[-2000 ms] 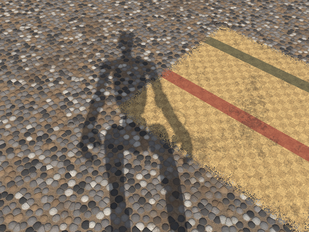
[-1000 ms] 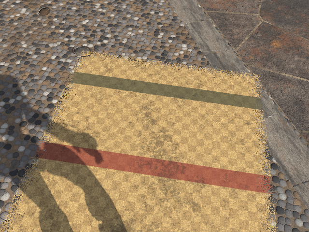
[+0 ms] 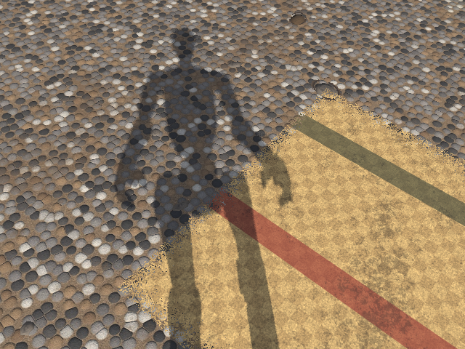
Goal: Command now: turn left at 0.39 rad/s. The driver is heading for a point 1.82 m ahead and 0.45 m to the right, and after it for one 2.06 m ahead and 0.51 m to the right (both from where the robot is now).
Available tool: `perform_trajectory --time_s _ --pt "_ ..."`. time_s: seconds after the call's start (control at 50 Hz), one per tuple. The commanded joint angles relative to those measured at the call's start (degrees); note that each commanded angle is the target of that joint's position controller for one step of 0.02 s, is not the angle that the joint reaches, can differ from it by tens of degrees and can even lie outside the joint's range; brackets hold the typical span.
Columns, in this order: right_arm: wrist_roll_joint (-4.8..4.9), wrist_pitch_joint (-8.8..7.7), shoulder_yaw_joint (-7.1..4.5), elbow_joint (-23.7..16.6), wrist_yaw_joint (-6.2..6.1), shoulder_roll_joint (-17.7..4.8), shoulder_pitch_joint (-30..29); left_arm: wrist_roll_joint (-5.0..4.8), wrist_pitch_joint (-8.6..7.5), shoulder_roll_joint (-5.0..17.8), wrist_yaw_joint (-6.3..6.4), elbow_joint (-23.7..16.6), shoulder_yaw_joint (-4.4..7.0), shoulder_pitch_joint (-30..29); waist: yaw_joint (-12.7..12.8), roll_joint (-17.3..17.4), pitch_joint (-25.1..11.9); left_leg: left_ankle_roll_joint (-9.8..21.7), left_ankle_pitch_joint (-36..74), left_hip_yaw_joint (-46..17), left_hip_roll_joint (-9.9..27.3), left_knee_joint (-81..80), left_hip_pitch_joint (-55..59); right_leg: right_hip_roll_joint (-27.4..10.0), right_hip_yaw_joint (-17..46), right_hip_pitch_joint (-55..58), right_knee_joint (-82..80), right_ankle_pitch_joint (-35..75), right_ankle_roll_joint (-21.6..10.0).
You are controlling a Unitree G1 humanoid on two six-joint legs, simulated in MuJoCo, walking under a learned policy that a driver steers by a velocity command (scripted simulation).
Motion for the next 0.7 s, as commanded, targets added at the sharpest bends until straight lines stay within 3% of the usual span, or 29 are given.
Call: perform_trajectory --time_s 0.02,0.1,0.14,0.16,0.18,0.2,0.22,0.24,0.26,0.3,0.36,0.4,0.42,0.44,0.46,0.48,0.5,0.56,0.7 --pt "-0.52 -0.51 -2.19 -2.5 -0.20 -8.9 2.1 -0.35 -0.90 3.8 0.32 -4.2 0.49 -1.6 -1.7 8.0 -5.4 8.9 16.2 -15.2 15.6 -4.3 7.2 0.5 -0.3 -1.1 -4.2 -1.5 -0.8" --pt "-0.67 -0.22 -1.72 -2.1 -0.16 -8.5 -0.2 -1.04 -1.28 3.7 0.70 -3.9 0.11 0.4 -0.5 8.4 -5.6 7.2 19.3 -17.0 15.0 -2.7 3.7 1.8 -1.2 8.0 -13.4 -1.6 -2.6" --pt "0.18 -0.09 -1.08 -1.7 -0.49 -7.4 -2.4 -0.76 -1.97 2.4 1.10 -2.6 -0.39 4.1 2.3 6.7 -5.5 4.0 16.0 -16.5 12.8 -0.5 0.0 1.6 -1.5 17.1 -28.6 7.9 -3.8" --pt "0.34 -0.40 -0.39 -1.7 -0.64 -5.5 -1.4 0.02 -2.61 3.9 1.53 -2.7 -0.33 3.8 1.6 3.0 -5.7 0.9 7.9 -15.1 10.4 1.6 -3.5 -3.4 3.9 21.8 -34.0 11.2 -4.8" --pt "0.06 -0.78 0.66 -1.6 -0.63 -1.6 2.2 0.97 -3.20 6.8 1.82 -3.9 -0.43 2.6 -0.7 -7.9 -7.5 -1.9 -8.4 -7.9 4.3 10.4 -7.0 -16.5 17.5 25.4 -38.4 16.0 -7.3" --pt "0.20 -0.32 -0.40 -1.5 -1.09 -5.3 0.3 0.58 -3.06 9.0 1.23 -3.9 -0.02 -0.4 0.0 -11.6 -4.0 -2.8 -20.0 -0.4 -1.1 14.7 -6.3 -21.0 21.8 14.9 -37.0 25.2 -14.6" --pt "-0.25 0.00 -0.86 -0.4 -1.21 -6.8 0.4 0.25 -3.38 6.1 0.72 -3.9 -0.63 -1.1 -0.2 -6.7 -3.2 -3.6 -20.1 -1.2 0.8 20.8 -4.6 -19.6 19.5 13.3 -37.2 25.3 -16.3" --pt "0.00 0.14 -0.86 0.7 -0.88 -6.1 0.7 -0.19 -3.68 4.3 0.48 -3.7 -1.30 -2.8 -1.0 -5.6 -2.4 -4.0 -17.7 -0.9 1.2 22.6 -3.9 -16.6 15.8 12.4 -36.8 25.0 -15.3" --pt "0.27 0.23 -0.75 1.6 -0.63 -5.4 1.4 0.08 -3.66 3.8 0.49 -3.5 -1.53 -3.8 -1.5 -5.8 -2.2 -4.7 -15.9 -0.3 1.3 23.3 -3.1 -13.6 12.0 12.4 -36.0 26.1 -13.8" --pt "-0.08 0.39 -0.13 2.8 -0.18 -3.9 1.7 -0.02 -3.74 4.1 0.78 -2.3 -1.53 -3.1 -1.3 -7.7 -2.8 -5.8 -15.1 1.8 2.1 19.8 -3.3 -10.8 8.5 16.0 -33.8 30.5 -12.5" --pt "0.46 0.40 0.77 4.0 -0.56 -2.3 -0.3 -0.04 -3.44 4.4 0.48 -0.3 -1.41 -0.1 0.9 -7.7 -4.3 -6.1 -13.8 4.8 3.2 9.5 -1.2 -10.3 8.4 20.4 -30.9 33.9 -12.5" --pt "0.71 0.17 1.11 5.7 -1.13 -1.9 0.7 -0.25 -3.11 5.0 0.44 0.8 -1.15 -0.2 0.0 -7.1 -4.8 -5.6 -5.5 6.2 3.3 -1.6 3.4 -9.4 8.3 20.3 -29.1 33.3 -11.0" --pt "0.39 -0.19 1.20 6.4 -1.43 -2.3 0.9 -0.32 -3.13 4.9 0.46 1.3 -1.10 0.0 -0.3 -6.2 -4.9 -5.2 2.0 4.7 4.6 -6.8 7.6 -9.0 8.4 18.2 -28.8 31.8 -9.2" --pt "-0.26 -0.70 0.98 6.7 -1.74 -4.2 0.6 -0.36 -3.43 4.3 0.33 1.4 -1.25 0.6 0.3 -4.2 -5.9 -4.6 6.0 0.7 7.6 -6.8 11.6 -8.5 8.7 15.5 -28.9 27.7 -7.3" --pt "-0.46 -1.13 0.57 7.0 -1.79 -6.9 -0.8 -0.63 -3.67 3.8 0.00 1.4 -1.22 1.9 2.5 0.2 -5.3 -3.5 11.3 -2.4 10.7 -3.6 10.7 -5.5 6.3 14.1 -29.7 21.9 -6.0" --pt "0.15 -1.35 0.82 8.1 -1.38 -5.6 -1.8 -0.75 -3.49 3.0 -0.03 2.6 -1.43 1.2 2.1 3.4 -3.9 -2.4 8.8 -2.0 10.7 -3.0 5.8 -3.7 4.2 17.0 -31.7 16.1 -5.4" --pt "0.11 -1.71 1.39 8.5 -1.17 -3.7 -1.9 -0.55 -3.22 3.6 0.16 3.4 -1.25 -0.2 1.1 2.9 -2.5 -2.4 6.4 -2.0 10.4 -4.1 4.0 -3.6 4.0 18.2 -30.9 15.3 -5.2" --pt "0.03 -2.18 1.76 11.1 -1.79 -3.8 -1.0 -0.35 -2.96 3.5 0.08 5.5 -1.08 0.0 1.1 4.4 -1.8 -2.5 5.1 -2.1 10.0 -6.1 3.2 -4.3 4.2 19.3 -30.3 18.3 -5.5" --pt "0.11 -2.46 2.33 15.4 -2.12 -3.5 -0.6 -0.45 -2.94 2.6 0.19 11.0 -1.42 1.1 1.1 2.4 -0.4 -1.8 1.2 -2.4 10.3 -8.0 3.1 -4.1 4.1 18.1 -32.0 15.3 -4.5"
Next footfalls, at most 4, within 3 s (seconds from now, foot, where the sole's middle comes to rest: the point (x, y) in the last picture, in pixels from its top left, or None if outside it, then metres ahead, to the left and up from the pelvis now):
0.16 right None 0.04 -0.12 -0.78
0.44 left None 0.00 0.09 -0.78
1.60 left None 0.41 0.05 -0.78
2.14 right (272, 275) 0.68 -0.13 -0.78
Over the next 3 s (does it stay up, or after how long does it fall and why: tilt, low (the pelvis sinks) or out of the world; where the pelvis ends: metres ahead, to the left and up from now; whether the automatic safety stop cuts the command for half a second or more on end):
stays up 0.83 -0.12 -0.01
